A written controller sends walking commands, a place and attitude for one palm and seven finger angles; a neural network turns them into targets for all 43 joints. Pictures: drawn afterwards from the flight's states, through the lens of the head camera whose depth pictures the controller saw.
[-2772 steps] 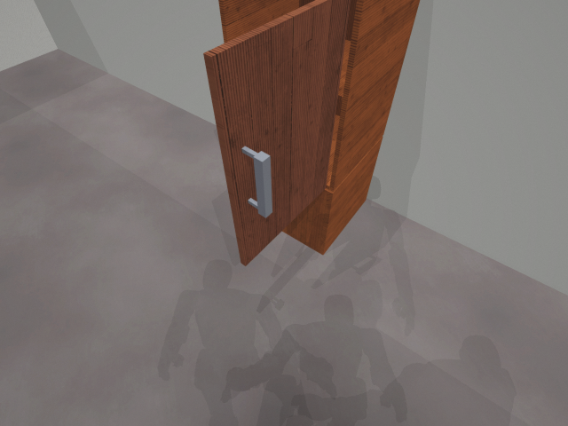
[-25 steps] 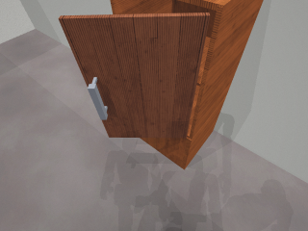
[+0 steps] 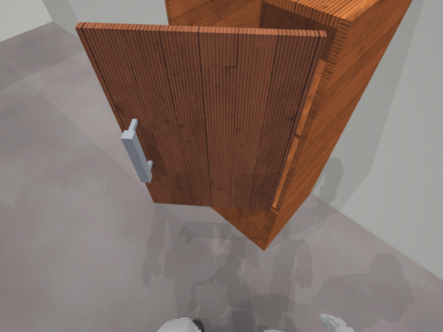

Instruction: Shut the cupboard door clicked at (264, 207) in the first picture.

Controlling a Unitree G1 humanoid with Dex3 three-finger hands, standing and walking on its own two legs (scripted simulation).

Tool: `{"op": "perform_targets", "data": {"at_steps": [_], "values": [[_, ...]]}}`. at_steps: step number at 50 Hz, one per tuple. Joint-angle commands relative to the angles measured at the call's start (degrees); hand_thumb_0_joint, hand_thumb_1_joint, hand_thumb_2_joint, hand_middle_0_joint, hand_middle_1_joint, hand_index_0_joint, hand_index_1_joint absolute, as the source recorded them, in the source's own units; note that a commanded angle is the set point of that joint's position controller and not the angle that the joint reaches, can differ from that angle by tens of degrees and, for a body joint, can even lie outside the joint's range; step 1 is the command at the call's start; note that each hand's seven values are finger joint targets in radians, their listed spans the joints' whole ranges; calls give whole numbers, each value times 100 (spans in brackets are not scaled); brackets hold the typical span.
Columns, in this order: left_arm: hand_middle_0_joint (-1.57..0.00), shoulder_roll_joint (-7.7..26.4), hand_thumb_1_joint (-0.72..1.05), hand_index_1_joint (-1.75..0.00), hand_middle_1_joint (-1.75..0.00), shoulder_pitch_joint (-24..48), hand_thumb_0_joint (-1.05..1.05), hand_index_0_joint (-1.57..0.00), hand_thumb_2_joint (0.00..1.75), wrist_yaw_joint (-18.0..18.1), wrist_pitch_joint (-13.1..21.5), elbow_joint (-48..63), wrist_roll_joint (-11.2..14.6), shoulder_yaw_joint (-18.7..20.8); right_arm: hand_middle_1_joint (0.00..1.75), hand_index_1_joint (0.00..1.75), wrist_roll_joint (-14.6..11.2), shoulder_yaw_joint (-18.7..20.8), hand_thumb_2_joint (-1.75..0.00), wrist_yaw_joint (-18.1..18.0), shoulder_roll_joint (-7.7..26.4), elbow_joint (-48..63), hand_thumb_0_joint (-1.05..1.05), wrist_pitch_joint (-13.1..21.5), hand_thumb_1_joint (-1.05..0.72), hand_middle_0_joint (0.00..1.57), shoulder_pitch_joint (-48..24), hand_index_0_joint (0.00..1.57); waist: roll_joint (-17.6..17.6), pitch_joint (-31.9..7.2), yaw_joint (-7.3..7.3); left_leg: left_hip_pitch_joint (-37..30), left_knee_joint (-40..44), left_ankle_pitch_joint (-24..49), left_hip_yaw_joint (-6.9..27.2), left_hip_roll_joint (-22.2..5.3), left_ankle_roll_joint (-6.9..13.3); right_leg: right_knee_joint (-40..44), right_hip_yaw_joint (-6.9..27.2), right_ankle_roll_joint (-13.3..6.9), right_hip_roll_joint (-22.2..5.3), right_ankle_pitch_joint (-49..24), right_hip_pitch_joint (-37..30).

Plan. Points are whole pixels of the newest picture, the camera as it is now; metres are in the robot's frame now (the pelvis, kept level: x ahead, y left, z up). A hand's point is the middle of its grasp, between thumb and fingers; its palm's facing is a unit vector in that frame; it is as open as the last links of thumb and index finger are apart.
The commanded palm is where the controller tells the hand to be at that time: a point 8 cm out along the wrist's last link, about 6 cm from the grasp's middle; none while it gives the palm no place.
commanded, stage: come to a stop and stand still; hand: left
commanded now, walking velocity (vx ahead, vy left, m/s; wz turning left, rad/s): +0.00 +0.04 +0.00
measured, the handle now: (140, 152) +0.48 +0.24 -0.03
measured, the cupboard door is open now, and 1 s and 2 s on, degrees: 38 38 38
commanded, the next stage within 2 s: look again from close up in 1.26 s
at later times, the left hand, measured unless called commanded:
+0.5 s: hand out of the picture +0.01 +0.18 -0.17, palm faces +0.00 -0.97 -0.22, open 7.4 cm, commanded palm none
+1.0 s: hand out of the picture +0.01 +0.16 -0.18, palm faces -0.01 -0.99 -0.17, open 7.3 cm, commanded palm none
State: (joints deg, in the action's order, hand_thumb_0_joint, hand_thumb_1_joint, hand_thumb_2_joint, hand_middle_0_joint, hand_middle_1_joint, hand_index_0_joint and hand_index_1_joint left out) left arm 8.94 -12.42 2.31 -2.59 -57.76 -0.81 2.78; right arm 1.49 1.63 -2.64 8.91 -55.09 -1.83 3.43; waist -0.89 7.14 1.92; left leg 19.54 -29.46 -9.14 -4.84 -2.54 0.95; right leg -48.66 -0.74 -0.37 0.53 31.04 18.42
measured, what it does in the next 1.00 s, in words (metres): steps on the spot: right foot, then left foot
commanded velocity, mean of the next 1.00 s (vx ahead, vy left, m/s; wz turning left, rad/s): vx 0.07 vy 0.01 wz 0.00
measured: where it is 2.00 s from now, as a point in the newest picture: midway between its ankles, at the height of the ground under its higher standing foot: outside the picture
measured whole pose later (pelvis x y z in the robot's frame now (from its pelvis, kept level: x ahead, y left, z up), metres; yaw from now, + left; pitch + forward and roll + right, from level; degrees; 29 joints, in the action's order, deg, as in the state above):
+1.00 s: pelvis +0.01 +0.00 +0.00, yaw +0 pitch +0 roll +0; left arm 9.3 -16.7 2.4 0.2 -61.9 -0.9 -1.1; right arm 0.7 -1.1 -2.5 7.4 -63.2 1.5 17.2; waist 1.9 1.3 -0.2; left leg 10.3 -28.2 -18.4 -7.2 1.5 4.1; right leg -28.1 -1.9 -0.8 0.4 19.5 8.9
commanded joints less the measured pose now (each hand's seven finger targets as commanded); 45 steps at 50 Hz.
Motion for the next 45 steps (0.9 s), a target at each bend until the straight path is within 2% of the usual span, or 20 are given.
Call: {"op": "perform_targets", "data": {"at_steps": [1, 2, 3, 4, 5, 6, 7, 8, 11, 14, 17, 19, 21, 24, 30, 32, 34, 38, 42, 45], "values": [[-20, 457, 90, -30, -30, -1126, 0, -20, 90, -24, 43, 183, -48, 170, 30, 30, -29, 354, -90, -13, 1208, 284, 0, -53, -90, 20, 247, 20, -371, -1507, 79, -755, 209, 2125, 941, -1291, 761, 1276, -88, 71, -90, -1379, -723], [-20, 562, 90, -30, -30, -1205, 0, -20, 90, -21, 64, 187, -91, 182, 30, 30, -74, 348, -90, 30, 1062, 320, 0, -90, -90, 20, 221, 20, 109, -1320, 122, -146, -63, 662, 819, -897, 475, 2162, 219, 15, -257, -2045, -1047], [-20, 953, 90, -30, -30, -1046, 0, -20, 90, -8, 123, 279, -168, 207, 30, 30, -112, 309, -90, 89, 721, 384, 0, -122, -90, 20, 311, 20, 1429, -983, 53, 393, -716, -1020, 402, -90, 39, 3083, 1582, -341, -1132, -2077, -828], [-20, 832, 90, -30, -30, -952, 0, -20, 90, 171, 295, 486, -157, 36, 30, 30, -95, 292, -90, 151, 896, 694, 0, 153, -90, 20, 167, 20, 1645, -1118, 111, 415, -1350, -1588, 218, 96, -313, 2746, 2050, -215, -1475, -5187, -1121], [-20, 1231, 90, -30, -30, -773, 0, -20, 90, 156, 410, 824, -141, 52, 30, 30, -62, 263, -90, 306, 535, 843, 0, 66, -90, 20, 352, 20, 1569, -1269, 7, 552, -2253, -1456, 368, 206, -171, 2681, 1987, -483, -1702, -4176, -817], [-20, 1127, 90, -30, -30, -596, 0, -20, 90, 151, 477, 878, -132, 37, 30, 30, -43, 267, -90, 355, 571, 810, 0, 51, -90, 20, 291, 20, 428, -1126, -130, 678, -2453, -1340, 388, 211, -127, 2419, 1717, -695, -1482, -4826, -936], [-20, 1282, 90, -30, -30, -597, 0, -20, 90, 168, 560, 868, -93, 149, 30, 30, -94, 224, -90, 371, 514, 792, 0, 51, -90, 20, 286, 20, 1158, -1365, -115, 1034, -2613, -1331, 460, 172, -78, 2307, 1749, -851, -1528, -5381, -1435], [-20, 1208, 90, -30, -30, -577, 0, -20, 90, 168, 556, 937, -96, 129, 30, 30, -90, 222, -90, 364, 555, 831, 0, 27, -90, 20, 169, 20, 600, -1162, -74, 944, -2585, -1325, 453, 89, -90, 2312, 1686, -932, -1610, -5223, -1306], [-20, 1319, 90, -30, -30, -282, 0, -20, 90, 97, 483, 969, -124, 46, 30, 30, -110, 144, -90, 397, 552, 829, 0, -30, -90, 20, 330, 20, 1116, -394, -179, 318, -1809, -1471, 325, 110, -130, 3042, 1385, -917, -1506, -2375, -137], [-20, 1486, 90, -30, -30, -222, 0, -20, 90, 54, 379, 992, -110, 88, 30, 30, -26, 160, -90, 437, 688, 691, 0, -9, -90, 20, 736, 20, 859, 133, -211, -290, -1172, -1326, 94, 256, -77, 3579, 1478, -834, -1341, 449, 750], [-20, 1374, 90, -30, -30, -87, 0, -20, 90, 35, 283, 985, -90, 65, 30, 30, 8, 107, -90, 396, 732, 379, 0, 87, -90, 20, 1593, 20, 645, -6, -438, -1275, 6, -1317, 14, 288, 57, 3003, 1126, -559, -944, 916, 1252], [-20, 880, 90, -30, -30, -182, 0, -20, 90, -19, 239, 1057, -51, -67, 30, 30, 83, 118, -90, 336, 1088, 256, 0, 153, -90, 20, 1988, 20, -1131, -112, -508, -1161, 1240, -2285, 1415, -653, 521, 1135, 63, -152, 1, 429, 1340], [-20, 840, 90, -30, -30, -104, 0, -20, 90, -8, 265, 1034, -102, -110, 30, 30, 54, 82, -90, 272, 1067, 322, 0, 175, -90, 20, 1851, 20, -1362, -111, -441, -566, 1965, -2578, 2598, -1264, 1135, -342, -89, -139, 91, 111, 1238], [-20, 815, 90, -30, -30, -305, 0, -20, 90, -125, 278, 906, -88, -74, 30, 30, 24, 43, -90, 249, 1054, 432, 0, 241, -90, 20, 1263, 20, -361, -294, -112, -23, 1836, -2235, 2130, -1244, 1170, -908, 84, -186, -124, -293, 748], [-20, 483, 90, -30, -30, -493, 0, -20, 90, -151, 317, 647, -52, -185, 30, 30, 16, 18, -90, 168, 995, 77, 0, 276, -90, 20, 1636, 20, -47, -418, -157, -31, 1405, -1859, 1446, -1031, 906, 1601, -184, -153, -25, -713, -540], [-20, 601, 90, -30, -30, -720, 0, -20, 90, -84, 381, 472, -54, -180, 30, 30, -51, -42, -90, 171, 754, -1, 0, 285, -90, 20, 1685, 20, 507, -417, -111, 500, 711, -1690, 953, -608, 529, 2682, 584, -294, -388, -908, -1311], [-20, 932, 90, -30, -30, -930, 0, -20, 90, -35, 427, 315, -2, -151, 30, 30, -68, -125, -90, 194, 469, 28, 0, 307, -90, 20, 1584, 20, 944, -405, -147, 654, -246, -1515, 98, 76, 98, 3353, 1886, -860, -1516, -1123, -1147], [-20, 767, 90, -30, -30, -424, 0, -20, 90, -5, 455, 277, 20, -209, 30, 30, -50, -164, -90, 187, 282, -354, 0, 283, -90, 20, 1910, 20, 781, -238, -413, -528, 111, -795, 207, -45, 60, 3062, 1097, -728, -955, -1433, -167], [-20, 550, 90, -30, -30, -596, 0, -20, 90, -8, 414, 89, 17, -262, 30, 30, -73, -175, -90, 107, 509, -589, 0, 418, -90, 20, 1968, 20, -448, -505, -251, -890, 740, 771, 744, -603, 355, 2206, 293, -282, -376, -2139, -547], [-20, 489, 90, -30, -30, -707, 0, -20, 90, 13, 394, -92, 20, -283, 30, 30, -94, -185, -90, 24, 523, -646, 0, 430, -90, 20, 1892, 20, -544, -571, -205, -1158, 682, 1966, 768, -706, 448, 2166, 177, -206, -345, -2246, -664]]}}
